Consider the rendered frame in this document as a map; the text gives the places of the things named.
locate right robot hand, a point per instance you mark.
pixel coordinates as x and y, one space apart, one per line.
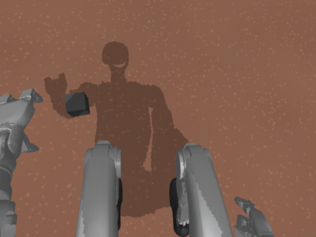
254 226

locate left robot hand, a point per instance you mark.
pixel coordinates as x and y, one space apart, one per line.
18 113

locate left robot arm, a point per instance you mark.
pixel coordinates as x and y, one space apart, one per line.
11 139

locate cube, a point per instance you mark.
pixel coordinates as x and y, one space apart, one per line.
77 104

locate right robot foot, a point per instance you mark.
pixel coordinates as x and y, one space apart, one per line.
180 230

